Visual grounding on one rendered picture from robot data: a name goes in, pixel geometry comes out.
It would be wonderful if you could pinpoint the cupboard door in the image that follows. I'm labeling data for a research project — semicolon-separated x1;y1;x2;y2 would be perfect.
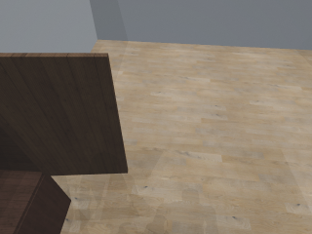
0;53;128;176

